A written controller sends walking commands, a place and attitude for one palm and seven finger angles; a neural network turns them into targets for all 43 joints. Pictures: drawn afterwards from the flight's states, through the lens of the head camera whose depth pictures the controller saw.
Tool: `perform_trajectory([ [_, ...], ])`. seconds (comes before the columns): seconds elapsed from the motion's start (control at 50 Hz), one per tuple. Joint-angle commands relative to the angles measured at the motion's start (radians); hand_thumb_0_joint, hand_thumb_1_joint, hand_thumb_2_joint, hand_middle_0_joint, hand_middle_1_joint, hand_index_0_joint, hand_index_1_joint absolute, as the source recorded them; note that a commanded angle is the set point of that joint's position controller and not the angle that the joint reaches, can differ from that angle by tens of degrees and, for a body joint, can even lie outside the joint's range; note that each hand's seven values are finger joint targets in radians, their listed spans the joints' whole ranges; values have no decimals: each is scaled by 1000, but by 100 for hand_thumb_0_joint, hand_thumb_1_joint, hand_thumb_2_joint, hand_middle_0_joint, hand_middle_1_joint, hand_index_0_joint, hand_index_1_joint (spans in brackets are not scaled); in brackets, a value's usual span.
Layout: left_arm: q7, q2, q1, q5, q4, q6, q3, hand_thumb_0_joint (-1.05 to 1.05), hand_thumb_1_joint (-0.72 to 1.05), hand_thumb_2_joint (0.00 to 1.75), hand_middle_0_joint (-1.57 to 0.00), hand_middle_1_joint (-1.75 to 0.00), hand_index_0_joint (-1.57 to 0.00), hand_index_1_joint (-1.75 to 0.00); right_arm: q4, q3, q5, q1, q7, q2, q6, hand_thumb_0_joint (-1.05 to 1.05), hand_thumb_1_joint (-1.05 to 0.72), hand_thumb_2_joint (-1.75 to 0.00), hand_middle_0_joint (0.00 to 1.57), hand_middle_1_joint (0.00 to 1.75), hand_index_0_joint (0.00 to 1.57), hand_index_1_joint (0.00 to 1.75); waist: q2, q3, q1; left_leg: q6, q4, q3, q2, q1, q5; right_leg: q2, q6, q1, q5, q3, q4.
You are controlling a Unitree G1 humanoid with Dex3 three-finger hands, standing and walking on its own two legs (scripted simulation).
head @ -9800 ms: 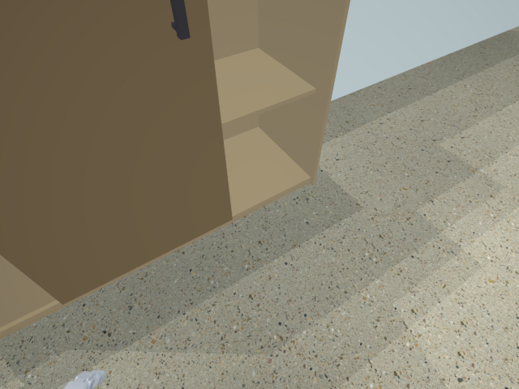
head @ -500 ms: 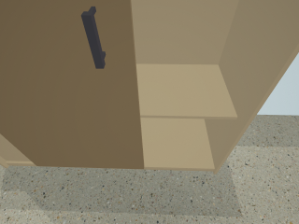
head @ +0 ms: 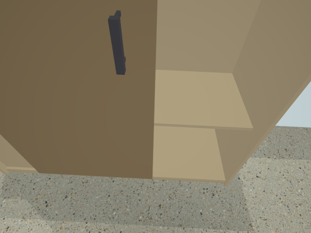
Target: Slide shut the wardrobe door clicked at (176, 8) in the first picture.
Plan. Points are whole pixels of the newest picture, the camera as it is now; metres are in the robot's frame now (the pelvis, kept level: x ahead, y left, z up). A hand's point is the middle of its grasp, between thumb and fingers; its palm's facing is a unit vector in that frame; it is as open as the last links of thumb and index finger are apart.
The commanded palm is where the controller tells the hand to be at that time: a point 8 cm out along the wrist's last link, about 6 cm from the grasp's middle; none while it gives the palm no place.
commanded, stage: look again from close up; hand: left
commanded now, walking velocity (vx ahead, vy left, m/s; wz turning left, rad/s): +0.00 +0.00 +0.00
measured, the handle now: (119, 43) +0.53 +0.14 +0.23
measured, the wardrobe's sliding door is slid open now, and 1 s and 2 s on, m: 0.48 0.48 0.48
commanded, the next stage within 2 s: raise the hand with hooked fingers in 1.06 s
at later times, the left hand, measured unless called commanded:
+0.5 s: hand out of the picture +0.00 +0.16 -0.18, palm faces +0.03 -0.98 -0.17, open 7.4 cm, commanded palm none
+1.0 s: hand out of the picture -0.01 +0.14 -0.17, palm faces +0.04 -0.99 -0.17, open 7.4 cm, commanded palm none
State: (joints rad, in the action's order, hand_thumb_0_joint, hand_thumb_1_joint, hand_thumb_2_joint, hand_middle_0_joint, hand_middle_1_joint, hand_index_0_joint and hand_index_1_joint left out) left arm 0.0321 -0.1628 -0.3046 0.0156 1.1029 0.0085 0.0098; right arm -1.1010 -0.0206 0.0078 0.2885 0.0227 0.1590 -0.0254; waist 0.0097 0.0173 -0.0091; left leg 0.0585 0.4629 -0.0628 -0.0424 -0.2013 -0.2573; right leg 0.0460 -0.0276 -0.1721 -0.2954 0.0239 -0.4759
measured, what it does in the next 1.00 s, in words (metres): stands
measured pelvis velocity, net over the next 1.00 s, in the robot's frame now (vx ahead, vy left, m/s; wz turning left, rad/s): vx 0.01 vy -0.02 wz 0.01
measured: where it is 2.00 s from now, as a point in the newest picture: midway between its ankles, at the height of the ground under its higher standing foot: outside the picture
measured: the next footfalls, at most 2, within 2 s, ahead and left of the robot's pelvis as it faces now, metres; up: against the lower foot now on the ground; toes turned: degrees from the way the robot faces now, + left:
none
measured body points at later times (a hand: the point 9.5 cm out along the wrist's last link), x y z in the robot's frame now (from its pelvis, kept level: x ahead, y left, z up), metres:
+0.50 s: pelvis +0.01 +0.00 +0.00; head +0.02 +0.00 +0.45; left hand +0.00 +0.21 -0.16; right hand +0.01 -0.22 -0.16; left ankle +0.00 +0.08 -0.74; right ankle -0.03 -0.14 -0.74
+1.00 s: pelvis +0.01 -0.02 +0.00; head +0.02 -0.02 +0.45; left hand -0.01 +0.19 -0.16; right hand +0.01 -0.24 -0.16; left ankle +0.00 +0.08 -0.74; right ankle -0.03 -0.14 -0.74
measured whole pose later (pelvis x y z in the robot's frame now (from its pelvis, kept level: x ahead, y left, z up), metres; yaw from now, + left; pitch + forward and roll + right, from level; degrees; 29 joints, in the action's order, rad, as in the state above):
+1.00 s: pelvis +0.01 -0.02 +0.00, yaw +0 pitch +0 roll +1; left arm 0.03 -0.13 -0.32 0.01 1.12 0.02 0.01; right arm -1.14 -0.02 0.00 0.28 0.03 0.14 -0.02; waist 0.01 0.02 -0.01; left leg 0.03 0.43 -0.05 -0.02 -0.17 -0.26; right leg 0.02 0.00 -0.14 -0.30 0.04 -0.45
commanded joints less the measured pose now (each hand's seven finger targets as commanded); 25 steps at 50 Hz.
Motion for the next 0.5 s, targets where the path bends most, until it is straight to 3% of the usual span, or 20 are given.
perform_trajectory([
  [0.0,7,-82,-77,-1,-20,9,-15,0,90,90,-20,-30,-20,-30,20,20,2,47,10,106,-17,0,-90,-90,20,30,20,30,-25,45,-1,-1,-117,139,143,-22,174,50,47,-23,122,-41,60],
  [0.14,10,-75,-83,-2,-6,10,-15,0,90,90,-20,-30,-20,-30,5,22,1,55,12,98,-19,0,-90,-90,20,30,20,30,-13,16,1,-2,-105,131,141,15,223,54,45,-15,151,-45,58],
  [0.44,13,-63,-91,-1,-2,12,-16,0,90,90,-20,-30,-20,-30,-10,22,1,55,14,81,-16,0,-90,-90,20,30,20,30,-10,34,2,-5,-99,122,136,22,242,61,50,-19,184,-53,68],
  [0.48,13,-66,-90,0,-3,13,-17,0,90,90,-20,-30,-20,-30,-15,21,0,61,14,78,-15,0,-90,-90,20,30,20,30,12,33,1,-4,-93,122,137,14,243,61,51,-3,190,-47,70],
])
